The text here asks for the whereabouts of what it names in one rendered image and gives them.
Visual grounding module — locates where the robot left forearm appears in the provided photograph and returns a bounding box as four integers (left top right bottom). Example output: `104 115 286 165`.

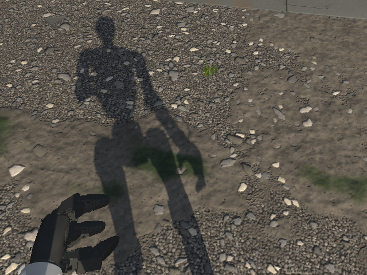
19 262 63 275

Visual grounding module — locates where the left robot hand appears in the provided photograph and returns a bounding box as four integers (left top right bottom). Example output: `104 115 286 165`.
29 193 120 274

